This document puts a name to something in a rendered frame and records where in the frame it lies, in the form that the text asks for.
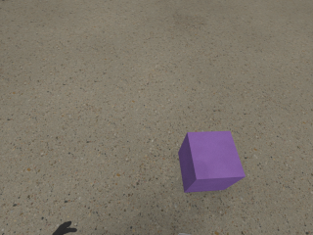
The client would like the carton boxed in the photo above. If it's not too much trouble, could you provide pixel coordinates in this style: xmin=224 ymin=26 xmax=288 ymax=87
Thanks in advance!
xmin=178 ymin=131 xmax=246 ymax=193

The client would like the left robot hand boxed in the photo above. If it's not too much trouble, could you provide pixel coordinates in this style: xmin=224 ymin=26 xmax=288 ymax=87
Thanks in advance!
xmin=52 ymin=221 xmax=77 ymax=235

